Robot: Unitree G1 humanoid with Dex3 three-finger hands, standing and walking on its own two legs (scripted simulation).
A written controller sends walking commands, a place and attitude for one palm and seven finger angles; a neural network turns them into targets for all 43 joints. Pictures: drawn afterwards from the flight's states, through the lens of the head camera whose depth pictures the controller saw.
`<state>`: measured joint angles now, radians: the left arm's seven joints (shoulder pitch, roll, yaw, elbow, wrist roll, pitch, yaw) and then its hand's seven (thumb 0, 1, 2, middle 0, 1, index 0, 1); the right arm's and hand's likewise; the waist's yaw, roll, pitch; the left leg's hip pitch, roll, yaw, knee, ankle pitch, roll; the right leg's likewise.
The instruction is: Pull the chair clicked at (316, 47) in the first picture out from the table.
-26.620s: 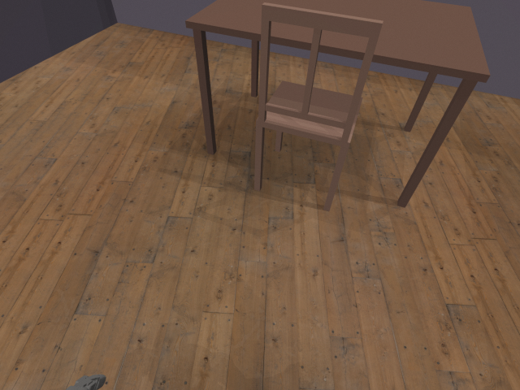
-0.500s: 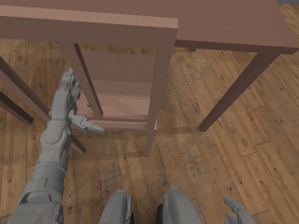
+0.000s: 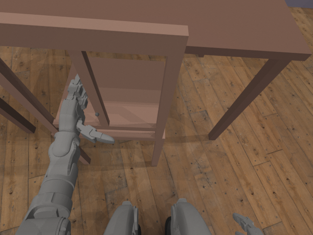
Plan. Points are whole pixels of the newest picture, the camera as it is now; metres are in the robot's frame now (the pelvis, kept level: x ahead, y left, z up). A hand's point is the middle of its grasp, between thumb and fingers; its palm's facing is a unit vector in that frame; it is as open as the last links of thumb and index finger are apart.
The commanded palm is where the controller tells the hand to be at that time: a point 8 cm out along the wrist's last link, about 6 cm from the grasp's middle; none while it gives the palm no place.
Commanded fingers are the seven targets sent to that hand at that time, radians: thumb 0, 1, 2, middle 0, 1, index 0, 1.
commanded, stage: hook a spindle and tug to test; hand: left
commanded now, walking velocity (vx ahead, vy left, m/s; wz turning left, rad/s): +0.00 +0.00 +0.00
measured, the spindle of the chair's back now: (94, 96) +0.45 +0.16 +0.03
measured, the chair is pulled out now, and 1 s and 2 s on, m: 0.00 0.00 0.05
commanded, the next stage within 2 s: step backward, pulling the chair out in 1.58 s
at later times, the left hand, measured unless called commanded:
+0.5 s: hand (101, 109) +0.42 +0.14 +0.02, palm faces -0.04 -1.00 -0.05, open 14.6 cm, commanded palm +0.40 +0.19 +0.02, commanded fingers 0.00 -0.11 0.47 -0.45 -1.29 -0.45 -1.29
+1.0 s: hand (102, 109) +0.43 +0.14 +0.01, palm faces -0.04 -1.00 -0.03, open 5.3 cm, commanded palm +0.40 +0.18 +0.02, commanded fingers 0.00 0.90 0.90 -0.50 -1.45 -0.50 -1.45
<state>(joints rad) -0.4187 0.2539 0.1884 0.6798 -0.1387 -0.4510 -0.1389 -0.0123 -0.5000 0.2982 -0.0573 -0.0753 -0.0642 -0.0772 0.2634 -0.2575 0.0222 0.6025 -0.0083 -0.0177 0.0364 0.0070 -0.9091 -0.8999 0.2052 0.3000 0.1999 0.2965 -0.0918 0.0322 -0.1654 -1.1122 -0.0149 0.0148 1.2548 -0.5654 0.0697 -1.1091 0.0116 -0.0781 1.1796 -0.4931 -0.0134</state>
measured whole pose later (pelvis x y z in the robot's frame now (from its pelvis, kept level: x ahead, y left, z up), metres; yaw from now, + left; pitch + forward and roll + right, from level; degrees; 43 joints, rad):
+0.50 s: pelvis -0.01 -0.01 -0.01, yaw +0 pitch +25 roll -3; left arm -0.49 0.28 0.20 0.72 -0.13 -0.45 -0.14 -0.01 -0.45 0.32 -0.28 -0.77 -0.28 -0.77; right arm 0.25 -0.26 0.02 0.60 -0.01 -0.02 0.04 0.01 -0.91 -0.90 0.20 0.30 0.20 0.30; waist -0.10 0.04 -0.16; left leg -1.14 -0.01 0.01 1.28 -0.56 0.06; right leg -1.14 0.01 -0.08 1.21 -0.50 -0.03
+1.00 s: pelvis +0.00 -0.01 +0.00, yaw +0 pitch +25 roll -3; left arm -0.49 0.27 0.20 0.73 -0.14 -0.44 -0.14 0.01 0.67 0.80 -0.49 -1.43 -0.49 -1.44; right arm 0.25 -0.26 0.02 0.59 -0.01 -0.02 0.04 0.01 -0.91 -0.90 0.20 0.30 0.20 0.30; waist -0.10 0.04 -0.16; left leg -1.14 -0.01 0.01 1.27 -0.57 0.06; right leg -1.14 0.02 -0.08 1.20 -0.50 -0.03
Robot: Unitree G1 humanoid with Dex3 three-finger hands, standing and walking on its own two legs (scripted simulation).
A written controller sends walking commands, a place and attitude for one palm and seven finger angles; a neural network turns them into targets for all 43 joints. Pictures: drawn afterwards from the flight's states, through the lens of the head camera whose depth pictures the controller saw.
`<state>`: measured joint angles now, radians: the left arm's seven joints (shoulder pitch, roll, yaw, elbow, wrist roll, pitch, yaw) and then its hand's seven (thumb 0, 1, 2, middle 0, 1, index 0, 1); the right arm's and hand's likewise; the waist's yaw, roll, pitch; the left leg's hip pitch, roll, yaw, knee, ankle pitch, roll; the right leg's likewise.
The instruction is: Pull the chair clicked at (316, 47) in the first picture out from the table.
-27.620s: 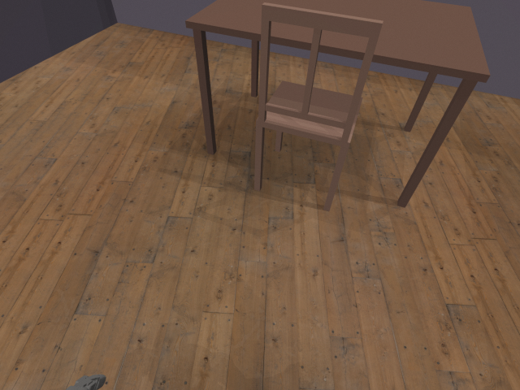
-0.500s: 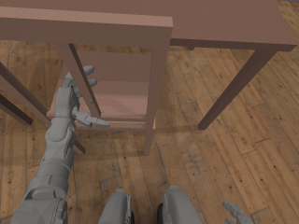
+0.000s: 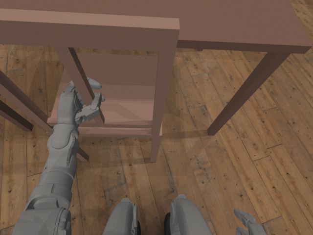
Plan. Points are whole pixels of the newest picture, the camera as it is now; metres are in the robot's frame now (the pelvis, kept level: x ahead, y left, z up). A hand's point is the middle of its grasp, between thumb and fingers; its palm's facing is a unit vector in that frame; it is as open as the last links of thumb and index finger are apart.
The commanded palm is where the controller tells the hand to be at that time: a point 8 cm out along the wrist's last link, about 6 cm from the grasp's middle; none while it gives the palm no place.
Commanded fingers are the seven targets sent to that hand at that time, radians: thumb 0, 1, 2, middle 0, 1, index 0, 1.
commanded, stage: hook a spindle and tug to test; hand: left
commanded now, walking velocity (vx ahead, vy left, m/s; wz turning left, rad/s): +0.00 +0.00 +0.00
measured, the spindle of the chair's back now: (86, 93) +0.45 +0.17 +0.03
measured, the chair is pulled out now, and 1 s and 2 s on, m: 0.00 0.05 0.19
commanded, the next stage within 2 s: step backward, pulling the chair out in 0.58 s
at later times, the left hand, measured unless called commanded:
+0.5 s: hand (94, 115) +0.40 +0.15 +0.02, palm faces -0.04 -1.00 -0.03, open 5.5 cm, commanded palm +0.37 +0.20 +0.02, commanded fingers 0.00 0.90 0.90 -0.50 -1.45 -0.50 -1.45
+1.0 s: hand (94, 121) +0.38 +0.14 +0.03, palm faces +0.03 -0.99 -0.11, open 5.5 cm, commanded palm +0.36 +0.19 +0.03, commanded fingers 0.00 0.90 0.90 -0.50 -1.45 -0.50 -1.45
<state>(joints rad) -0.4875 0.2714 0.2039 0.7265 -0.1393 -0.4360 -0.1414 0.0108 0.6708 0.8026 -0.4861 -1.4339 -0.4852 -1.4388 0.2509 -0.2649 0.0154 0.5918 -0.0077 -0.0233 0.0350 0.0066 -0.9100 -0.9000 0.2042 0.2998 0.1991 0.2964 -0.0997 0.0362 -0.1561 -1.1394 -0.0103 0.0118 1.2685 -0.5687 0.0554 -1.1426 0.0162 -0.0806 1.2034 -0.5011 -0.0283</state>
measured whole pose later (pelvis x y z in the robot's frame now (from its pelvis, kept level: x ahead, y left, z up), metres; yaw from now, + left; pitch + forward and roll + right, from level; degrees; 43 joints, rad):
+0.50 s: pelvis +0.02 +0.00 +0.01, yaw -1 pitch +25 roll -3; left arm -0.28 0.23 0.16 0.52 -0.15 -0.41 -0.11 0.02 0.70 0.77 -0.42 -1.44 -0.43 -1.45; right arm 0.25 -0.25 0.01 0.55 0.00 -0.01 0.05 0.01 -0.91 -0.90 0.20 0.30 0.20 0.30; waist -0.08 0.03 -0.17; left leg -1.07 -0.01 0.02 1.23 -0.59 0.06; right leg -1.09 0.02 -0.06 1.17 -0.52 -0.02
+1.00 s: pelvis +0.03 +0.01 +0.09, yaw +0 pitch +12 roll -2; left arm -0.33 0.19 0.04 0.79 -0.08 -0.17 0.07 0.07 0.67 0.76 -0.34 -1.13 -0.48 -1.45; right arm 0.25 -0.23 0.03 0.57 0.06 0.15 -0.10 0.01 -0.91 -0.90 0.21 0.30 0.20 0.30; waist -0.07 0.01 -0.02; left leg -0.54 -0.03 0.03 0.70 -0.36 0.06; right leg -0.57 0.01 -0.04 0.67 -0.29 0.00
